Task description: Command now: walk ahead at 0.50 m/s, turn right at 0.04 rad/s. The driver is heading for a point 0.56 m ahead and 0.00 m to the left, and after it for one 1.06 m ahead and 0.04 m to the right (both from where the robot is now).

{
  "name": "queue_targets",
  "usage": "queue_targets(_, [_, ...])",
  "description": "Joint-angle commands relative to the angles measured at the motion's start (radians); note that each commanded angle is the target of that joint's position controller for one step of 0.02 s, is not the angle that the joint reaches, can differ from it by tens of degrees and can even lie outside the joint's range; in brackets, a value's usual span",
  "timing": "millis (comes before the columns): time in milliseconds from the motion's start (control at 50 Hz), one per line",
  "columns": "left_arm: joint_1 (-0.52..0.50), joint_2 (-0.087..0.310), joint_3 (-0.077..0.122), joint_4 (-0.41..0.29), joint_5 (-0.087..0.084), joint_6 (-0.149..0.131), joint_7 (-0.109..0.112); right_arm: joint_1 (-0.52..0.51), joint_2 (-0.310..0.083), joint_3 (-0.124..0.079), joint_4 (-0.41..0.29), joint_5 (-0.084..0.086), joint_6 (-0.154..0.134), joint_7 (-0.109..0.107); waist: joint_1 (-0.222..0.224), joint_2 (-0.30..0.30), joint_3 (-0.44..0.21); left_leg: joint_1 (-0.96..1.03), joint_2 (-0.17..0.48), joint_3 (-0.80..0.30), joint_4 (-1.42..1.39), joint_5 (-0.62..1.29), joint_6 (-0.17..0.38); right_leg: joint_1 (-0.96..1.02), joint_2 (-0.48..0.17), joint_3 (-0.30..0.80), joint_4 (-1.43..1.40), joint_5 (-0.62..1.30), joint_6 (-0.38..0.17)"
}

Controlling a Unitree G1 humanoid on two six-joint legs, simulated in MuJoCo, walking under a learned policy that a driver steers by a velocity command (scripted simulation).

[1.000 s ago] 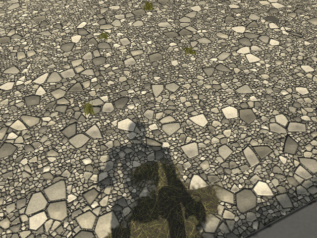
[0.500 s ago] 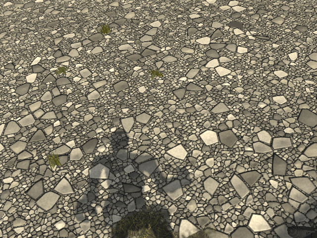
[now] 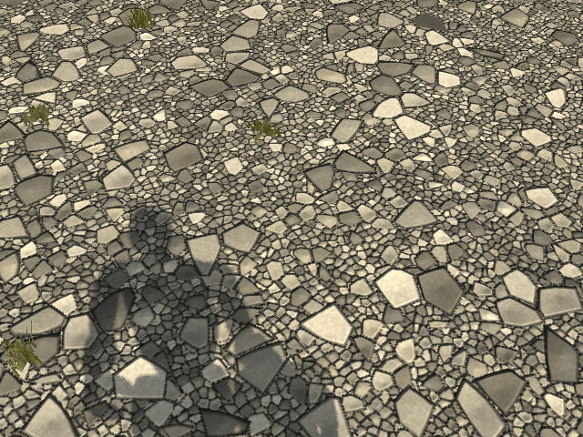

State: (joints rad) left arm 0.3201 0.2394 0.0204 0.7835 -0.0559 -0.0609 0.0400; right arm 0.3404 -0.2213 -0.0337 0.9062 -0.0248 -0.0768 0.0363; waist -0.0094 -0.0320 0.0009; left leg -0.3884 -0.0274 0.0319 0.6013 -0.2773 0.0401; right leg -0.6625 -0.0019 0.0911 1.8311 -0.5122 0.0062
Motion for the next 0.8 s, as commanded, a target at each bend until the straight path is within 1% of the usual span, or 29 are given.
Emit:
queue_targets(20, [-0.093,0.078,0.024,-0.138,0.03,0.0,-0.005,-0.091,-0.134,-0.014,-0.08,0.01,-0.038,-0.027,0.071,0.122,0.06,-0.023,0.287,-0.317,-0.398,0.227,0.184,-0.108,-0.145,0.031,-0.557,0.267,-0.018])
queue_targets(40, [-0.14,0.065,0.022,-0.148,0.053,-0.008,-0.009,-0.076,-0.141,-0.014,-0.081,0.006,-0.041,-0.037,0.04,0.163,0.062,-0.059,0.216,-0.215,-0.424,0.336,0.173,-0.029,-0.126,-0.015,-0.729,0.392,0.001])
queue_targets(60, [-0.165,0.035,0.015,-0.146,0.067,-0.018,-0.018,-0.043,-0.144,-0.013,-0.066,0.01,-0.039,-0.044,0.028,0.184,0.031,-0.047,0.193,-0.165,-0.416,0.471,0.169,0.053,-0.108,-0.038,-0.866,0.489,0.013])
queue_targets(80, [-0.173,0.008,0.008,-0.14,0.065,-0.025,-0.031,-0.013,-0.151,-0.017,-0.057,0.021,-0.033,-0.048,0.026,0.168,-0.003,-0.005,0.182,-0.125,-0.413,0.551,0.169,0.118,-0.082,-0.057,-0.985,0.552,0.018])
queue_targets(100, [-0.195,-0.004,0.003,-0.138,0.057,-0.027,-0.041,0.013,-0.18,-0.029,-0.05,0.035,-0.03,-0.052,0.012,0.15,-0.026,0.074,0.201,-0.128,-0.423,0.577,0.173,0.133,-0.064,-0.066,-1.078,0.563,0.019])
queue_targets(120, [-0.219,0.0,0.004,-0.141,0.05,-0.026,-0.048,0.025,-0.201,-0.038,-0.043,0.047,-0.024,-0.054,0.0,0.128,-0.026,0.16,0.224,-0.137,-0.425,0.573,0.175,0.113,-0.059,-0.067,-1.146,0.563,0.014])
queue_targets(140, [-0.258,0.01,0.008,-0.148,0.046,-0.026,-0.054,0.045,-0.2,-0.041,-0.037,0.058,-0.016,-0.053,-0.015,0.106,-0.016,0.233,0.238,-0.143,-0.421,0.547,0.17,0.089,-0.052,-0.071,-1.201,0.568,0.0])
queue_targets(160, [-0.309,0.018,0.012,-0.159,0.044,-0.027,-0.059,0.075,-0.185,-0.041,-0.028,0.064,-0.008,-0.052,-0.036,0.086,0.002,0.29,0.246,-0.145,-0.415,0.505,0.16,0.062,-0.048,-0.075,-1.249,0.586,-0.014])
queue_targets(200, [-0.386,0.027,0.019,-0.177,0.046,-0.032,-0.072,0.123,-0.171,-0.042,-0.007,0.057,0.008,-0.048,-0.063,0.064,0.045,0.368,0.267,-0.15,-0.396,0.481,0.146,0.027,-0.036,-0.081,-1.304,0.59,-0.043])
queue_targets(240, [-0.39,0.038,0.027,-0.18,0.048,-0.036,-0.082,0.123,-0.182,-0.049,-0.002,0.047,0.023,-0.047,-0.048,0.081,0.036,0.428,0.271,-0.143,-0.343,0.543,0.132,0.056,-0.019,-0.093,-1.325,0.516,-0.072])
queue_targets(260, [-0.352,0.055,0.036,-0.17,0.05,-0.036,-0.082,0.103,-0.192,-0.053,-0.008,0.044,0.028,-0.046,-0.018,0.094,0.009,0.436,0.262,-0.13,-0.288,0.652,0.121,0.129,0.002,-0.11,-1.339,0.48,-0.088])
queue_targets(280, [-0.266,0.083,0.052,-0.142,0.055,-0.034,-0.078,0.076,-0.192,-0.054,-0.017,0.046,0.03,-0.046,0.033,0.098,-0.047,0.417,0.23,-0.1,-0.186,0.774,0.103,0.274,0.028,-0.132,-1.358,0.476,-0.111])
queue_targets(300, [-0.089,0.136,0.077,-0.091,0.06,-0.033,-0.07,0.04,-0.177,-0.047,-0.039,0.04,0.03,-0.047,0.112,0.086,-0.155,0.303,0.183,-0.07,0.001,0.771,0.075,0.54,-0.006,-0.088,-1.321,0.517,-0.151])
queue_targets(320, [0.089,0.23,0.101,-0.06,0.067,-0.029,-0.06,0.057,-0.138,-0.029,-0.072,0.011,0.019,-0.047,0.153,-0.054,-0.311,0.041,0.084,-0.022,0.337,0.404,0.033,0.883,-0.219,0.184,-1.291,0.567,-0.247])
queue_targets(340, [0.114,0.249,0.1,-0.042,0.051,-0.031,-0.064,0.167,-0.054,-0.003,-0.063,0.021,-0.001,-0.032,0.102,-0.252,-0.417,-0.263,-0.04,-0.104,0.623,-0.279,0.0,1.099,-0.392,0.611,-1.425,0.361,-0.381])
queue_targets(360, [0.083,0.169,0.082,-0.049,0.041,-0.028,-0.057,0.082,-0.164,-0.031,-0.067,0.047,-0.015,-0.026,0.128,-0.153,-0.322,-0.38,0.017,-0.171,0.71,-0.273,0.01,1.04,-0.353,0.594,-1.482,0.216,-0.338])
queue_targets(380, [-0.015,0.145,0.07,-0.062,0.041,-0.029,-0.051,-0.026,-0.193,-0.039,-0.107,0.062,-0.026,-0.024,0.111,-0.106,-0.172,-0.413,0.064,-0.141,0.687,-0.166,0.015,0.879,-0.319,0.449,-1.516,0.264,-0.294])
queue_targets(400, [-0.071,0.127,0.062,-0.066,0.052,-0.03,-0.054,-0.08,-0.179,-0.038,-0.12,0.053,-0.028,-0.029,0.083,-0.018,-0.099,-0.376,0.102,-0.12,0.636,-0.089,0.012,0.735,-0.284,0.357,-1.551,0.385,-0.275])
queue_targets(420, [-0.105,0.107,0.057,-0.066,0.06,-0.034,-0.058,-0.087,-0.172,-0.044,-0.123,0.041,-0.026,-0.034,0.05,-0.007,-0.064,-0.328,0.126,-0.117,0.578,-0.04,0.003,0.641,-0.253,0.288,-1.579,0.481,-0.266])
queue_targets(440, [-0.12,0.091,0.052,-0.063,0.066,-0.038,-0.061,-0.069,-0.156,-0.044,-0.124,0.039,-0.018,-0.033,0.018,-0.028,-0.061,-0.272,0.144,-0.12,0.545,-0.014,-0.003,0.584,-0.226,0.242,-1.604,0.525,-0.259])
queue_targets(460, [-0.122,0.086,0.051,-0.056,0.062,-0.045,-0.065,-0.052,-0.137,-0.042,-0.119,0.039,-0.009,-0.035,0.003,-0.032,-0.06,-0.242,0.149,-0.114,0.513,-0.004,-0.01,0.553,-0.213,0.208,-1.628,0.546,-0.261])
queue_targets(500, [-0.112,0.113,0.058,-0.033,0.053,-0.054,-0.065,-0.075,-0.116,-0.038,-0.127,0.033,0.006,-0.039,-0.008,-0.025,-0.034,-0.244,0.158,-0.096,0.438,0.032,-0.03,0.501,-0.206,0.146,-1.664,0.607,-0.267])
queue_targets(560, [-0.07,0.148,0.067,0.002,0.049,-0.049,-0.05,-0.19,-0.102,-0.03,-0.165,0.025,0.009,-0.039,0.019,-0.009,0.0,-0.275,0.158,-0.08,0.249,0.195,-0.052,0.493,-0.182,0.067,-1.687,0.648,-0.248])
queue_targets(620, [-0.016,0.164,0.068,0.036,0.041,-0.042,-0.043,-0.291,-0.085,-0.02,-0.189,0.032,0.003,-0.03,0.056,-0.014,0.012,-0.205,0.123,-0.053,0.064,0.35,-0.054,0.485,-0.148,-0.001,-1.683,0.593,-0.213])
queue_targets(680, [0.049,0.173,0.068,0.076,0.032,-0.037,-0.044,-0.379,-0.095,-0.017,-0.221,0.041,0.0,-0.018,0.09,-0.016,0.035,-0.201,0.105,-0.051,-0.02,0.369,-0.045,0.553,-0.186,0.016,-1.663,0.53,-0.21])
queue_targets(720, [0.069,0.179,0.07,0.098,0.03,-0.028,-0.041,-0.417,-0.111,-0.018,-0.244,0.041,-0.005,-0.008,0.092,-0.024,0.052,-0.231,0.099,-0.056,-0.062,0.312,-0.021,0.635,-0.223,0.036,-1.625,0.554,-0.2])
queue_targets(760, [0.069,0.192,0.075,0.112,0.032,-0.017,-0.037,-0.399,-0.13,-0.023,-0.248,0.042,-0.014,0.001,0.068,-0.037,0.04,-0.193,0.086,-0.047,-0.093,0.233,0.009,0.696,-0.247,0.045,-1.57,0.633,-0.18])
queue_targets(780, [0.054,0.198,0.076,0.114,0.034,-0.011,-0.035,-0.347,-0.146,-0.03,-0.236,0.04,-0.017,0.001,0.034,-0.052,0.014,-0.11,0.063,-0.023,-0.112,0.203,0.027,0.703,-0.239,0.033,-1.514,0.756,-0.166])
queue_targets(800, [0.037,0.192,0.072,0.112,0.035,-0.005,-0.033,-0.225,-0.176,-0.049,-0.198,0.035,-0.018,-0.003,-0.029,-0.046,-0.055,0.065,0.033,0.007,-0.132,0.211,0.052,0.678,-0.198,-0.004,-1.385,0.905,-0.144])
